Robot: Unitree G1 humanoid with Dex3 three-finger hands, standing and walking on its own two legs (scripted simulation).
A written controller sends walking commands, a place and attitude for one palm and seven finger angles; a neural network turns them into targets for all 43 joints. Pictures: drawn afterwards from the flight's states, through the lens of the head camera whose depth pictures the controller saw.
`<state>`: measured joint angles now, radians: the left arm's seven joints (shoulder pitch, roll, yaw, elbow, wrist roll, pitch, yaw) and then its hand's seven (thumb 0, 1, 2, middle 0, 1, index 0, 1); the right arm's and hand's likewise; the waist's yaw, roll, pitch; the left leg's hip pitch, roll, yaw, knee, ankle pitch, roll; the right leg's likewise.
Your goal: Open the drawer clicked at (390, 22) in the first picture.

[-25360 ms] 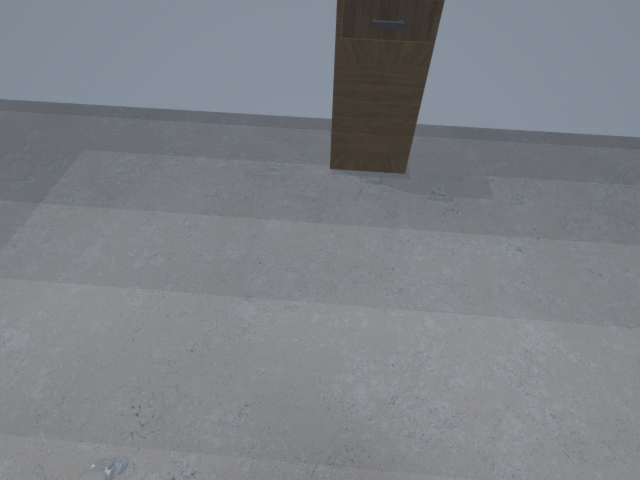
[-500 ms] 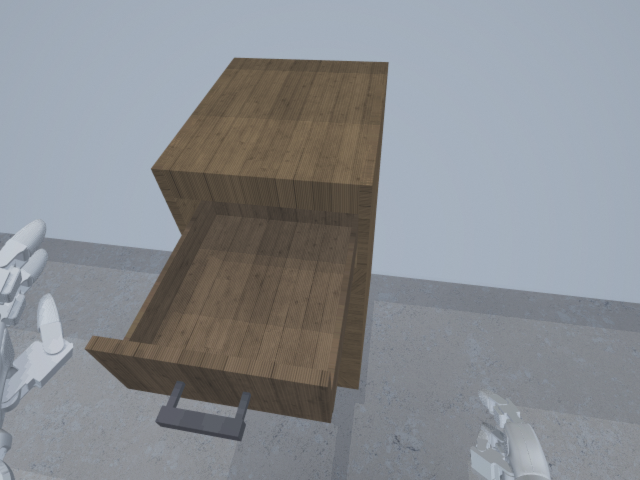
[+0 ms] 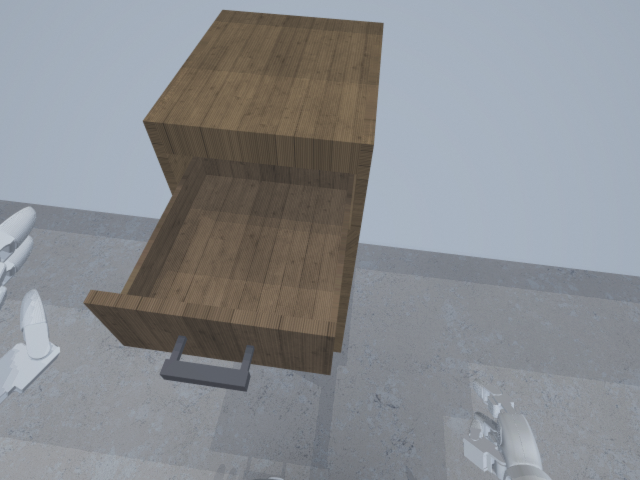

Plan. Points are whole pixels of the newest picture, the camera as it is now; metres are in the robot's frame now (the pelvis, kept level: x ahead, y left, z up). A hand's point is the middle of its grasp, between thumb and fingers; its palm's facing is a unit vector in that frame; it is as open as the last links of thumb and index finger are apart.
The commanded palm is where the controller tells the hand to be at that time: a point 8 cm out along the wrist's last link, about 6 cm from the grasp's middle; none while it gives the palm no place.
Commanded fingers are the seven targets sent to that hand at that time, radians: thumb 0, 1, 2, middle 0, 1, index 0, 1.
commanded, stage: step back with the hand held close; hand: left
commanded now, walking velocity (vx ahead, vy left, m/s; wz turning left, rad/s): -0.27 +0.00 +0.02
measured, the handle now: (210, 361) +0.27 +0.17 -0.05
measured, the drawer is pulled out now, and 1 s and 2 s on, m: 0.30 0.30 0.30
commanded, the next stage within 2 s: stop stepping back and stand still in 0.76 s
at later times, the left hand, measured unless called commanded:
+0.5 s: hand (50, 393) +0.16 +0.22 +0.17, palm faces +0.25 -0.85 -0.47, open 7.4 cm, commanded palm +0.09 +0.27 +0.19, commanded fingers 0.00 0.90 0.90 -0.20 -0.30 -0.20 -0.30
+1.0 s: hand out of the picture +0.01 +0.19 +0.16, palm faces +0.27 -0.85 -0.46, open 7.4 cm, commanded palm -0.06 +0.24 +0.19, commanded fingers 0.00 0.90 0.90 -0.20 -0.30 -0.20 -0.30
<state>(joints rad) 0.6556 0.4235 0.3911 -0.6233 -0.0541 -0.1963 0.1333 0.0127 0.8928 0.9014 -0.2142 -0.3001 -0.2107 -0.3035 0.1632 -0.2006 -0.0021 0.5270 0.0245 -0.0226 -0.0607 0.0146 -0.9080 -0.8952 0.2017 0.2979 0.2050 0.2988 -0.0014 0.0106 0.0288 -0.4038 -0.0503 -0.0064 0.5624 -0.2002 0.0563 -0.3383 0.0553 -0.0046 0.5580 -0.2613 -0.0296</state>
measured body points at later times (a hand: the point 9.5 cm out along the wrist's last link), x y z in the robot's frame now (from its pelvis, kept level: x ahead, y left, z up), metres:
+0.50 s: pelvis -0.06 +0.00 +0.00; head +0.00 +0.02 +0.44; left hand +0.14 +0.26 +0.20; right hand +0.13 -0.22 -0.08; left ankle +0.06 +0.08 -0.73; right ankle -0.15 -0.13 -0.72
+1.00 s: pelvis -0.20 -0.04 +0.00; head -0.16 -0.02 +0.45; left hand -0.01 +0.23 +0.19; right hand -0.01 -0.28 -0.07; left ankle -0.12 +0.07 -0.73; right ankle -0.20 -0.14 -0.72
